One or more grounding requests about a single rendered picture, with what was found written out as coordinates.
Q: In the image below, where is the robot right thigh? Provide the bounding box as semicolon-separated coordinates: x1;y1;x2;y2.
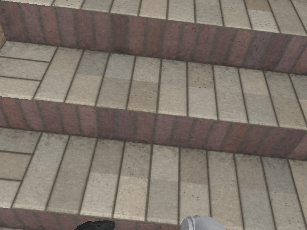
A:
180;215;226;230

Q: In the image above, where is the left robot hand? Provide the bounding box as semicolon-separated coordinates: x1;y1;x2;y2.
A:
75;220;115;230

